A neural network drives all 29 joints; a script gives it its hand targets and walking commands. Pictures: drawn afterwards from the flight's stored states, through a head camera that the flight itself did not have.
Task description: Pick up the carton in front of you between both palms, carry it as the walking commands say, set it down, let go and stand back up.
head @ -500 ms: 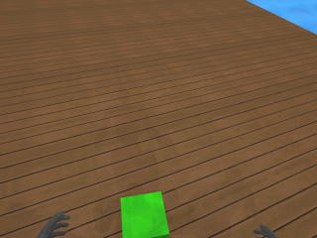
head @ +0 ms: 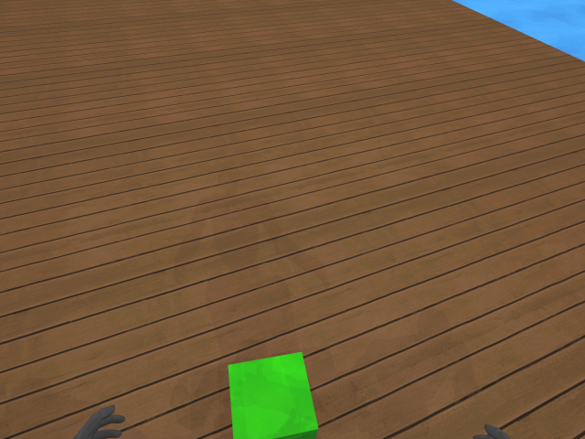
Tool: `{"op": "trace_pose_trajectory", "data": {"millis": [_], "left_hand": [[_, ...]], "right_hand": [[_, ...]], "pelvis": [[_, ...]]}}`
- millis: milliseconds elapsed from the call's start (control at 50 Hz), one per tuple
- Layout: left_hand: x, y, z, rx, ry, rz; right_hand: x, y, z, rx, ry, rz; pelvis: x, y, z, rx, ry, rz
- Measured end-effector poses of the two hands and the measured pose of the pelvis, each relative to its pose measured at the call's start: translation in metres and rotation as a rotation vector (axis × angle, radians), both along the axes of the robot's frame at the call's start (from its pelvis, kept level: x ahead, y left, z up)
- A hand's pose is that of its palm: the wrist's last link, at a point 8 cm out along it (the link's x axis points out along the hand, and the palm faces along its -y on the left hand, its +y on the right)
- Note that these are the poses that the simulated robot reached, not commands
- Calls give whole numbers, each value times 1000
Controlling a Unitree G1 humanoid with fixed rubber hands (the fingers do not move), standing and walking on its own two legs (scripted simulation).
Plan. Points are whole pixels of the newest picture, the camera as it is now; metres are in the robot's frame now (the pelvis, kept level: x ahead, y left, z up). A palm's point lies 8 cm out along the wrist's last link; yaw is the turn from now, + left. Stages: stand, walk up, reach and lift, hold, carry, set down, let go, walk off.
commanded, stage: stand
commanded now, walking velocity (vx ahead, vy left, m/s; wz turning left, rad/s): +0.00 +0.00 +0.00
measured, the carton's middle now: (271, 409) +0.35 +0.05 -0.65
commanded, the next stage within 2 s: none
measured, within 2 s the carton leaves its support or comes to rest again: neither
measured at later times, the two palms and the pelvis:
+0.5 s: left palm out of the picture +0.08 +0.29 -0.10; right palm out of the picture +0.07 -0.32 -0.10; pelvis -0.02 -0.01 +0.01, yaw +1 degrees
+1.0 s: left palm out of the picture +0.07 +0.30 -0.10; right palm out of the picture +0.06 -0.32 -0.09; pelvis -0.03 -0.01 +0.01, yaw +1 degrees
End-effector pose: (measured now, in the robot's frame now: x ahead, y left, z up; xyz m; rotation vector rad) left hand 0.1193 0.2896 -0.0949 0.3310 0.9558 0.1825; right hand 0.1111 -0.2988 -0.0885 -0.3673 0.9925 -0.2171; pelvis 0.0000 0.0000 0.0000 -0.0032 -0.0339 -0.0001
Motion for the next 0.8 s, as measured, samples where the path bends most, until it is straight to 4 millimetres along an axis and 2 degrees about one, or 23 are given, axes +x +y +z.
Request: {"op": "trace_pose_trajectory", "data": {"millis": [160, 440, 800], "left_hand": [[-14, 0, 0, 8, 24, 6], [-42, 2, -3, 21, 94, 16], [-50, 5, -4, 24, 114, 33]], "right_hand": [[-12, -5, 0, 3, 11, -12], [-44, -16, -8, 6, 103, -29], [-46, -22, -7, 2, 124, -24]], "pelvis": [[-8, -2, 2, 0, -16, 3], [-21, -8, 5, -4, -18, 13], [-23, -11, 6, -4, -20, 20]]}}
